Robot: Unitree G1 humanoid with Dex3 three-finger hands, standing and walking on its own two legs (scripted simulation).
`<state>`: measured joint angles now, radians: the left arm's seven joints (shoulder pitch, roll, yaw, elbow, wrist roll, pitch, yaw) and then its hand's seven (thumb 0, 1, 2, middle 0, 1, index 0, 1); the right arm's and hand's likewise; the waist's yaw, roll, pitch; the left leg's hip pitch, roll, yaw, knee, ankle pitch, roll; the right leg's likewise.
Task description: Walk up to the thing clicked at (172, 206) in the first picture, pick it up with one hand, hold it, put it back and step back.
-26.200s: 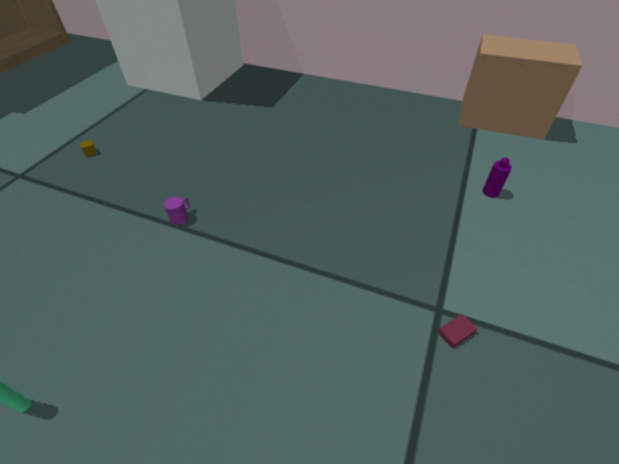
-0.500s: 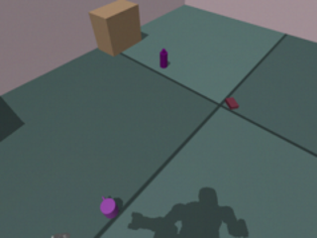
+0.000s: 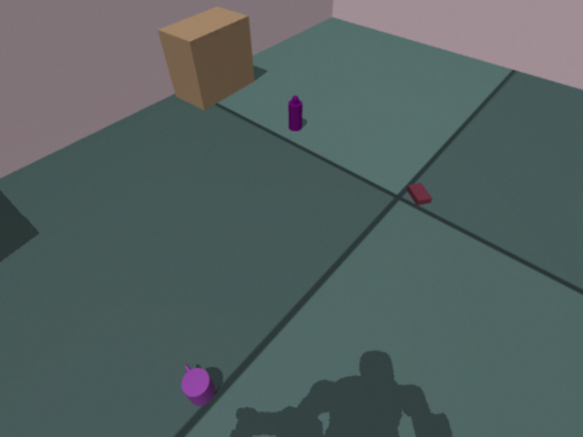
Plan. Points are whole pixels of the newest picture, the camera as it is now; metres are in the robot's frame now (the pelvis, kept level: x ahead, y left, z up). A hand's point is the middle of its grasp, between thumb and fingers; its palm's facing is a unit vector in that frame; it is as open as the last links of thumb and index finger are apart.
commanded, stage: walk up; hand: left
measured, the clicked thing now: (196, 382) +0.40 +0.35 -0.73
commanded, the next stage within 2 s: stand in 0.02 s
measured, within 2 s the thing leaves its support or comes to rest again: neither
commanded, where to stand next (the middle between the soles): +0.03 +0.01 m, yaw +2 degrees
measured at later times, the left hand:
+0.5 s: hand out of the picture +0.10 +0.25 -0.15, palm faces -0.03 -0.94 -0.35, open 7.3 cm
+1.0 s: hand out of the picture +0.11 +0.25 -0.15, palm faces -0.02 -0.93 -0.36, open 7.3 cm
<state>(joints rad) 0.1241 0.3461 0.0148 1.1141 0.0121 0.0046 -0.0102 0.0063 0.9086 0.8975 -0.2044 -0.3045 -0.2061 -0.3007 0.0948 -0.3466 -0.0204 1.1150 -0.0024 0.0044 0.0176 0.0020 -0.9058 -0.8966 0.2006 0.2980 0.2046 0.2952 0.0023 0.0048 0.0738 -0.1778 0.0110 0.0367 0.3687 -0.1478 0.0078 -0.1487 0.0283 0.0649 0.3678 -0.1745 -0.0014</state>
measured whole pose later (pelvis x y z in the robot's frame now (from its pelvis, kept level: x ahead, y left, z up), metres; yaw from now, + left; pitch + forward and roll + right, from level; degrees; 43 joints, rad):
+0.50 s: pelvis +0.03 +0.00 +0.00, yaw +1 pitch -2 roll +0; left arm 0.12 0.35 -0.01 1.11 0.01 -0.02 0.00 0.01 0.91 0.90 -0.20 -0.30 -0.21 -0.30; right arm 0.12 -0.35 0.00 1.14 -0.01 -0.01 0.01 0.00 -0.91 -0.90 0.20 0.30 0.20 0.30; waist -0.01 0.01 0.04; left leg -0.12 0.00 0.03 0.32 -0.17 0.01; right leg -0.09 0.02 0.06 0.33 -0.20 0.00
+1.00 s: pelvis +0.04 +0.00 +0.00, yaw +1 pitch -2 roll +0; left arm 0.12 0.35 -0.01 1.12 0.01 -0.02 0.00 0.01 0.91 0.90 -0.20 -0.30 -0.21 -0.30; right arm 0.10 -0.35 0.00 1.13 -0.01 -0.01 0.01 0.00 -0.91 -0.90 0.20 0.30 0.20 0.30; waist -0.01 0.00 0.04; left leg -0.11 0.00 0.02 0.32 -0.18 0.00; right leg -0.07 0.02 0.05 0.30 -0.20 0.00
